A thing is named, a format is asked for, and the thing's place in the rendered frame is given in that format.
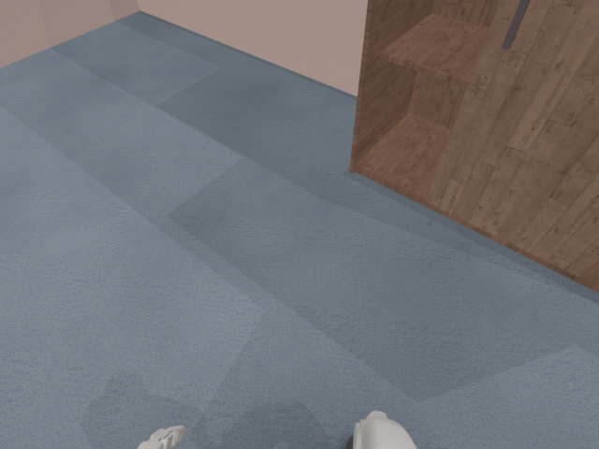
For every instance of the left robot hand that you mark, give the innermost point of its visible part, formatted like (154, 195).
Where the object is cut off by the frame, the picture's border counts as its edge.
(164, 438)

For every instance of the robot right thigh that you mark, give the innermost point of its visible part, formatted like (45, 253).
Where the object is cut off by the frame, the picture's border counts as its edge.
(381, 433)

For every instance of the right robot shin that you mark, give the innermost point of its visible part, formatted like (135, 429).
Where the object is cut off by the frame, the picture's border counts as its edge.
(378, 414)

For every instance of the handle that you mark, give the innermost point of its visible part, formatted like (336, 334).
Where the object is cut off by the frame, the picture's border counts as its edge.
(514, 26)

